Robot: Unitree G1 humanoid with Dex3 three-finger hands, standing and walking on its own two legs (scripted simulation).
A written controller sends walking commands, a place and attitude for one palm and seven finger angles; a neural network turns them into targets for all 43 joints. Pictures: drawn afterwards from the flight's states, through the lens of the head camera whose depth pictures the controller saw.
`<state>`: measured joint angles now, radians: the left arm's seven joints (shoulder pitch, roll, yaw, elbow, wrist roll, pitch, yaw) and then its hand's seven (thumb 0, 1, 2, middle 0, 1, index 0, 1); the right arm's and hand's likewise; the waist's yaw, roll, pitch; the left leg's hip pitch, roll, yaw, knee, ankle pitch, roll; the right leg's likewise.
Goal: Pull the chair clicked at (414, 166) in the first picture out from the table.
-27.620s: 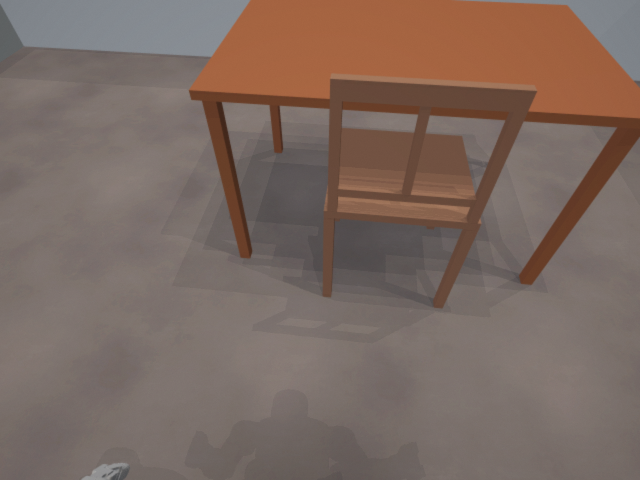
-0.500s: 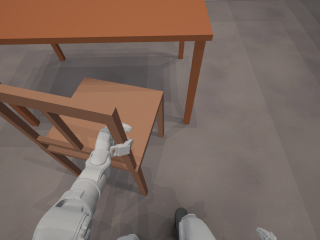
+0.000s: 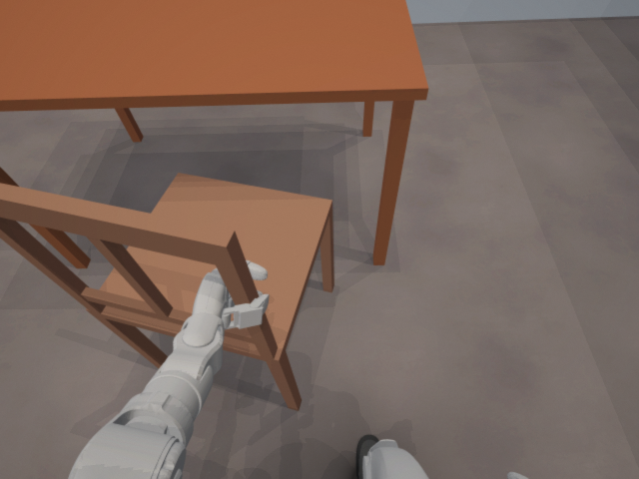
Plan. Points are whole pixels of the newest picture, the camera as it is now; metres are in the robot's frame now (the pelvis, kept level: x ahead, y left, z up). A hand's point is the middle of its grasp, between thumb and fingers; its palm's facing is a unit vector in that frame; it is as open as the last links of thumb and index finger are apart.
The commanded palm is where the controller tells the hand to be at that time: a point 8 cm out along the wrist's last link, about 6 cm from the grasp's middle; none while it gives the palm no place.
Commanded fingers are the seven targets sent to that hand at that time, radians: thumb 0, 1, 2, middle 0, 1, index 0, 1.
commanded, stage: step backward, pulling the chair out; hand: left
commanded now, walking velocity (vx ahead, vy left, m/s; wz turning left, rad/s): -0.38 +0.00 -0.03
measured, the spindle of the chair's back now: (136, 277) +0.42 +0.32 -0.07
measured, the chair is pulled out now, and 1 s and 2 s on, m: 0.30 0.30 0.30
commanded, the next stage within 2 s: stop walking, hand still on the chair in 1.00 s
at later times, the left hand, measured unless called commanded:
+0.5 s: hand (254, 306) +0.35 +0.11 -0.04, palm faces -0.05 -0.99 -0.16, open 6.1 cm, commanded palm +0.35 +0.16 -0.04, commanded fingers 0.00 0.90 0.90 -0.50 -1.45 -0.50 -1.45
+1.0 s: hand (254, 306) +0.35 +0.11 -0.05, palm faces -0.04 -0.98 -0.17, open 6.2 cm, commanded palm +0.35 +0.16 -0.04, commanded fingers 0.00 0.90 0.90 -0.50 -1.45 -0.50 -1.45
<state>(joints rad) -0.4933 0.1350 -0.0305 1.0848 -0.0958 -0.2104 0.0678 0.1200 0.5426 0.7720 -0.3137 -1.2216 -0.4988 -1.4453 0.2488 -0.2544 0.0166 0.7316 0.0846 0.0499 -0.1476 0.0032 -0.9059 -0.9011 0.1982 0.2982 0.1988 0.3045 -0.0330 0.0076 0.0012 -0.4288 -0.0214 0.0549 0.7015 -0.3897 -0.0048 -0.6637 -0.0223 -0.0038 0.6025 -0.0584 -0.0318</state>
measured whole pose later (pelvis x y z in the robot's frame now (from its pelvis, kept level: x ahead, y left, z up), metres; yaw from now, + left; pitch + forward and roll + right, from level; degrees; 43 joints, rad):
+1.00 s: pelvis -0.01 +0.00 +0.00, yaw +0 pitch +8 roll +3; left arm -0.51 0.15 -0.02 1.09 -0.08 -0.21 0.08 0.11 0.53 0.79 -0.32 -1.26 -0.50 -1.45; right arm 0.24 -0.26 0.02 0.72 0.09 0.07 -0.15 0.00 -0.91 -0.90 0.20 0.30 0.20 0.30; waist -0.05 -0.01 -0.01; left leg -0.46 -0.02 0.06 0.68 -0.36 0.00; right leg -0.67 -0.03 0.00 0.55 -0.02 -0.03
